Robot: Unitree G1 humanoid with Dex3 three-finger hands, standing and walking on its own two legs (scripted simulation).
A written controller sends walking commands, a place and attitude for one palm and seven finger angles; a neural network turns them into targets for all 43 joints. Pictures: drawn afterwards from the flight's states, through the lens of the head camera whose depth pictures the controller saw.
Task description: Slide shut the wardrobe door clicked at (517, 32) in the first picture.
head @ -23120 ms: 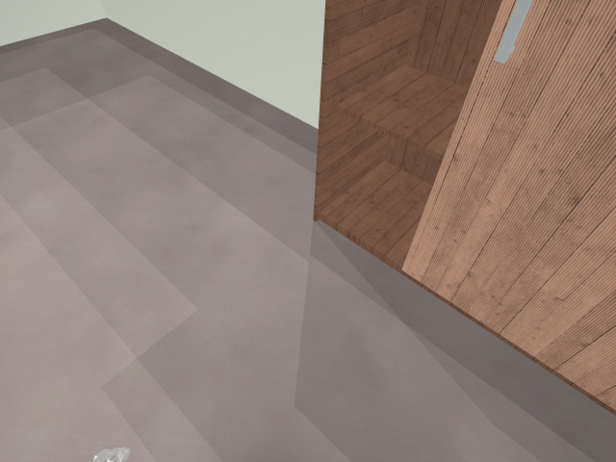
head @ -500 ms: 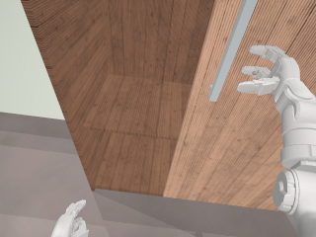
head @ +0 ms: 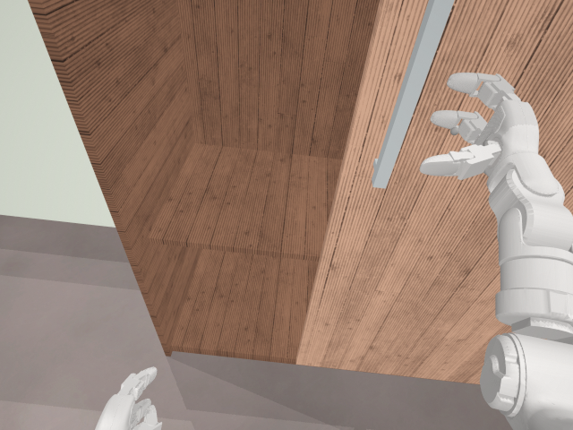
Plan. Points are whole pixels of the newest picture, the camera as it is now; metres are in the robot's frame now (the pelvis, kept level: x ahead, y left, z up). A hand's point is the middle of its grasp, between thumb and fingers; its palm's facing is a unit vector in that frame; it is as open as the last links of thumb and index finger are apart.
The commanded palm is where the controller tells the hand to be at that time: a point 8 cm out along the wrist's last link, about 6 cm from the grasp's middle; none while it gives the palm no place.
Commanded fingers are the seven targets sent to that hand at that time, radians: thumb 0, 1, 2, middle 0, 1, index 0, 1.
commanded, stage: move the hooked fingers beside the handle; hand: right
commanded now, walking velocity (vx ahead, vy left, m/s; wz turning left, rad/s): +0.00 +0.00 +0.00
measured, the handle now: (403, 96) +0.49 -0.12 +0.27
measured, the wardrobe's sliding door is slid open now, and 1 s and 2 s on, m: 0.44 0.44 0.44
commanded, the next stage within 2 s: feel for the door with the fingertips in 1.44 s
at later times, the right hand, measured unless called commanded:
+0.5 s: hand (452, 135) +0.43 -0.18 +0.25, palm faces +0.07 +1.00 -0.02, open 14.0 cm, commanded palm +0.41 -0.23 +0.25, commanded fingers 0.00 0.50 -0.30 0.30 1.20 0.30 1.20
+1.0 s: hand (452, 130) +0.42 -0.17 +0.26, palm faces +0.05 +1.00 -0.02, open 14.0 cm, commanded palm +0.40 -0.22 +0.25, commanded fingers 0.00 0.50 -0.30 0.30 1.20 0.30 1.20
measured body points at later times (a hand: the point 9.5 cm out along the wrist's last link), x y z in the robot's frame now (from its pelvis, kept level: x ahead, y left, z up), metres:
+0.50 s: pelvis +0.00 -0.01 +0.00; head -0.01 +0.02 +0.45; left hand +0.14 +0.24 -0.11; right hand +0.43 -0.23 +0.25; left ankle +0.01 +0.09 -0.74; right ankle -0.02 -0.11 -0.74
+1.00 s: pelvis +0.00 +0.00 +0.00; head -0.01 +0.02 +0.45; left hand +0.17 +0.23 -0.10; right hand +0.41 -0.22 +0.27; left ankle +0.01 +0.09 -0.74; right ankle -0.02 -0.11 -0.74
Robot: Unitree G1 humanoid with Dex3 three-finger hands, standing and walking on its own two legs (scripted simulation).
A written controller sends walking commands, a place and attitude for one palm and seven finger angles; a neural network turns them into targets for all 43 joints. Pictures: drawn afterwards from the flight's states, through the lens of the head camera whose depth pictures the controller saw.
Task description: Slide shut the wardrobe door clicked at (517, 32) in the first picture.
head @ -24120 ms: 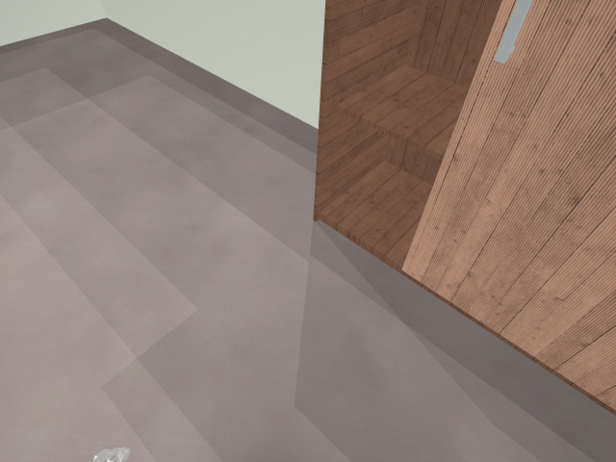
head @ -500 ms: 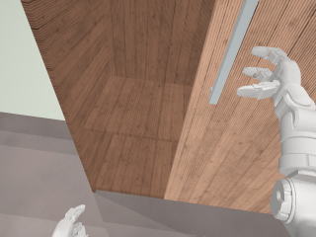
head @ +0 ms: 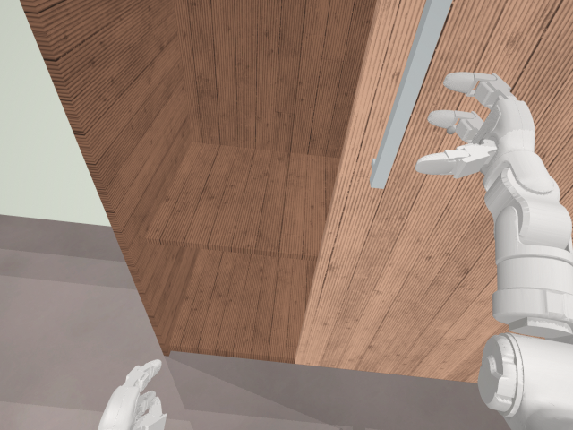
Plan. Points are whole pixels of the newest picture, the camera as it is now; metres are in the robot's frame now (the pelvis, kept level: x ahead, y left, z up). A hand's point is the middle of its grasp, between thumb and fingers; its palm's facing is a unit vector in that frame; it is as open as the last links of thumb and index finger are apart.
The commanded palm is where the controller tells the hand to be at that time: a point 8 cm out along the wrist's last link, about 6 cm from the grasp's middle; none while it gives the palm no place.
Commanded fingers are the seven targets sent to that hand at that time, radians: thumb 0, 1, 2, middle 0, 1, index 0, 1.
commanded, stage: move the hooked fingers beside the handle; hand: right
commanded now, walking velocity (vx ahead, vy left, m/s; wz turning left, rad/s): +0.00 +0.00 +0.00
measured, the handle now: (401, 96) +0.49 -0.11 +0.27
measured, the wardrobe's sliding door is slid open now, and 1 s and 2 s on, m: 0.44 0.44 0.44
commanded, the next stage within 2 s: feel for the door with the fingertips in 0.44 s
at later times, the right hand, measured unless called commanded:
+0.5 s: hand (451, 138) +0.42 -0.17 +0.25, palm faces +0.07 +1.00 -0.04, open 13.9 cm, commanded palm +0.39 -0.22 +0.25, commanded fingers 0.00 0.50 -0.30 0.30 1.20 0.30 1.20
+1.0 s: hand (421, 130) +0.42 -0.13 +0.26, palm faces +0.04 +1.00 +0.01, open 13.9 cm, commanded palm +0.40 -0.19 +0.25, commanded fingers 0.00 0.50 -0.30 0.30 1.20 0.30 1.20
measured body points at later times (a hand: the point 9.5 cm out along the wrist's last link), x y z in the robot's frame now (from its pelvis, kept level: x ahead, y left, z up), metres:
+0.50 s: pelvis +0.00 +0.01 +0.00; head -0.02 +0.03 +0.45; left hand +0.15 +0.25 -0.10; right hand +0.41 -0.22 +0.26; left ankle +0.01 +0.10 -0.74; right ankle -0.03 -0.10 -0.74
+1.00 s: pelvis -0.01 +0.01 +0.00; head -0.03 +0.03 +0.45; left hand +0.15 +0.24 -0.10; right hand +0.41 -0.18 +0.26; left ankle +0.01 +0.10 -0.74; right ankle -0.03 -0.10 -0.74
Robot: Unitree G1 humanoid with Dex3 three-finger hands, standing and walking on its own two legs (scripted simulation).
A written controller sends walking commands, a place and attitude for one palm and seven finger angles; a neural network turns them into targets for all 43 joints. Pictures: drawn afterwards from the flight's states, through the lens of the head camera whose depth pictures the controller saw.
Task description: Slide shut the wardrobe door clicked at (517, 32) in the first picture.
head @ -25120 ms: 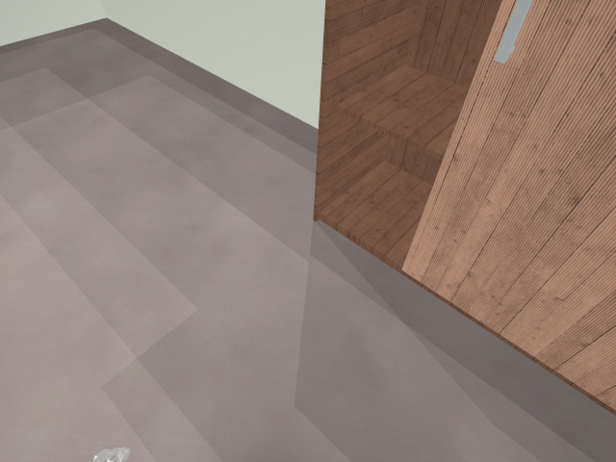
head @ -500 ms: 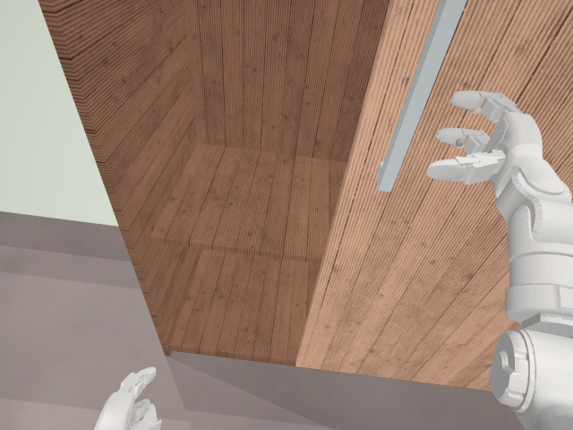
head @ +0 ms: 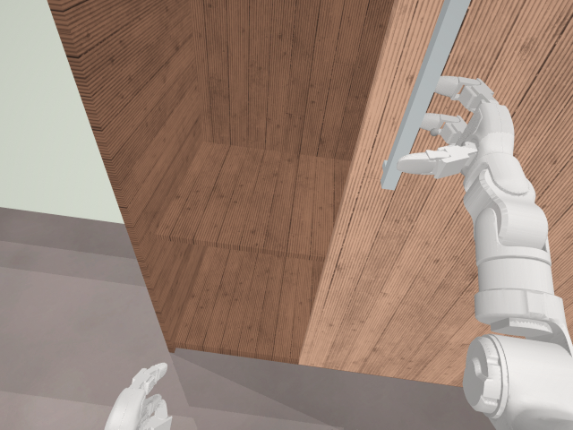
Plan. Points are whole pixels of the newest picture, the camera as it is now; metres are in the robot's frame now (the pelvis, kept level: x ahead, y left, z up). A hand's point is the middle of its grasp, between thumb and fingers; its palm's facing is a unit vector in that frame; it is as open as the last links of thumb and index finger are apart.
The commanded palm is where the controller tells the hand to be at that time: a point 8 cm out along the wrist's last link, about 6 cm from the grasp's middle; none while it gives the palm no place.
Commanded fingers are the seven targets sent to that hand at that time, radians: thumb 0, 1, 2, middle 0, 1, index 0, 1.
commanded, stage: feel for the door with the fingertips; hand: right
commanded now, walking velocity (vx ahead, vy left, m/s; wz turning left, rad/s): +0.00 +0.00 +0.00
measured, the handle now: (415, 98) +0.49 -0.13 +0.27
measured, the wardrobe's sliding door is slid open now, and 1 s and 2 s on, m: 0.44 0.44 0.44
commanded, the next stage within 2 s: slide the fingers in behind the handle in 0.48 s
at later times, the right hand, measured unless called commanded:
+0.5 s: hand (436, 125) +0.44 -0.15 +0.26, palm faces +0.09 +1.00 -0.01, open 13.9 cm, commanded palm +0.43 -0.20 +0.25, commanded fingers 0.00 0.50 -0.30 0.30 1.20 0.30 1.20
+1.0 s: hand (431, 124) +0.43 -0.14 +0.27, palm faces +0.05 +1.00 +0.00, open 13.9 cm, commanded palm +0.41 -0.19 +0.25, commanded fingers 0.00 0.50 -0.30 0.30 1.20 0.30 1.20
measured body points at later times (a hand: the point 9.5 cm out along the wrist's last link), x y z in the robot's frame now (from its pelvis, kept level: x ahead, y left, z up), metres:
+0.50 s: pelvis +0.00 +0.00 +0.00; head -0.02 +0.02 +0.45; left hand +0.14 +0.24 -0.11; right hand +0.43 -0.20 +0.26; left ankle +0.02 +0.09 -0.74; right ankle -0.02 -0.11 -0.74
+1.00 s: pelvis +0.00 -0.01 +0.00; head -0.02 +0.02 +0.45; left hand +0.13 +0.24 -0.11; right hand +0.42 -0.19 +0.27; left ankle +0.02 +0.09 -0.74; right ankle -0.02 -0.11 -0.74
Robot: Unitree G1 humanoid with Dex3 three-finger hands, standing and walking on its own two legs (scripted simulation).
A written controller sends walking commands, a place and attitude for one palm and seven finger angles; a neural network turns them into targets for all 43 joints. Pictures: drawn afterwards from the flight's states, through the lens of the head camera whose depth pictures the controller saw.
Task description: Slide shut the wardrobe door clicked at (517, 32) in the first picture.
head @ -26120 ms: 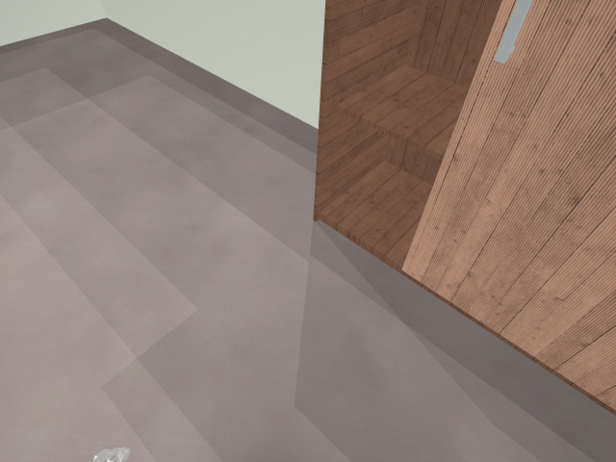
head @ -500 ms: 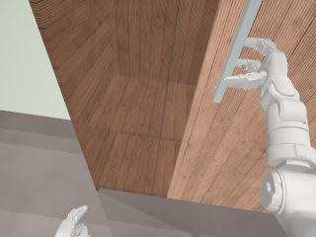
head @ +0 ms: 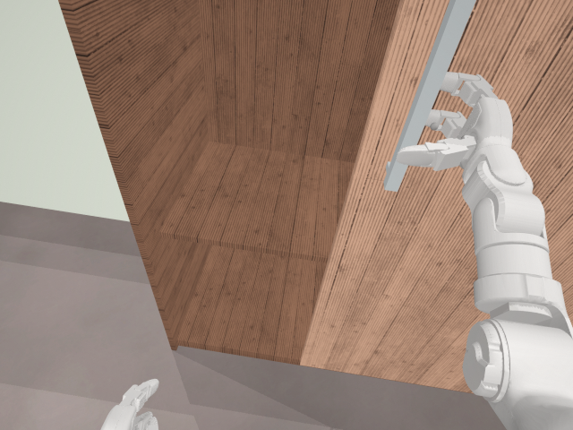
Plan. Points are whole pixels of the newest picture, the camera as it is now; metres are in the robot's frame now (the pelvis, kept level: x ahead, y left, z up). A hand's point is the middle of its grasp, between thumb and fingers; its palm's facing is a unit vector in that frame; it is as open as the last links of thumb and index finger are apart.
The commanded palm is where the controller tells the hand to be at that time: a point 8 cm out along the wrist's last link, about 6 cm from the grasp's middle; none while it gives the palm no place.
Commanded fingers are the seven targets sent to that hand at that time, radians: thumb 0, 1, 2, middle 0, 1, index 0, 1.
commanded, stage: slide the fingers in behind the handle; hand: right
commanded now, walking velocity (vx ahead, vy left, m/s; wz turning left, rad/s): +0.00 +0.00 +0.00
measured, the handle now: (419, 100) +0.49 -0.13 +0.27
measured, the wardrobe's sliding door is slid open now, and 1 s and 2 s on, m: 0.44 0.44 0.44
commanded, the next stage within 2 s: move the hooked fingers beside the handle in 0.24 s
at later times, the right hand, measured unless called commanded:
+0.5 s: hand (413, 123) +0.44 -0.11 +0.26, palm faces +0.05 +1.00 -0.01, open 14.1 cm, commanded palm +0.41 -0.17 +0.25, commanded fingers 0.00 0.50 -0.30 0.30 1.20 0.30 1.20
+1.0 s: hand (438, 128) +0.43 -0.14 +0.26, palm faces +0.08 +1.00 -0.02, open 14.0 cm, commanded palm +0.41 -0.20 +0.25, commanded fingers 0.00 0.50 -0.30 0.30 1.20 0.30 1.20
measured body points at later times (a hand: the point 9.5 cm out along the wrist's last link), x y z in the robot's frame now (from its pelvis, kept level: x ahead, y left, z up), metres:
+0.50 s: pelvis +0.00 +0.00 +0.00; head -0.01 +0.03 +0.45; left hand +0.17 +0.23 -0.10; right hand +0.43 -0.16 +0.27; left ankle +0.02 +0.10 -0.74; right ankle -0.02 -0.10 -0.74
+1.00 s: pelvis +0.00 +0.00 +0.00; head -0.02 +0.03 +0.45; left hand +0.16 +0.24 -0.10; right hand +0.42 -0.19 +0.27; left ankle +0.02 +0.10 -0.74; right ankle -0.02 -0.10 -0.74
